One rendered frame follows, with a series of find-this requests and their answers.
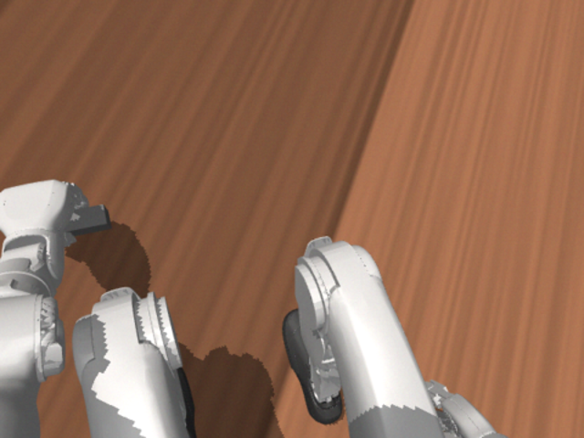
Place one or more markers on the left robot foot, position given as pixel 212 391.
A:
pixel 188 400

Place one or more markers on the right robot hand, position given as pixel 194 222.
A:
pixel 459 419

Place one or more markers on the small box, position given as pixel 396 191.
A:
pixel 89 220

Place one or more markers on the left robot hand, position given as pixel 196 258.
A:
pixel 46 205

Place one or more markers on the left robot arm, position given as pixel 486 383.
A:
pixel 32 336

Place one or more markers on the right robot foot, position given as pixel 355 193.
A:
pixel 325 413

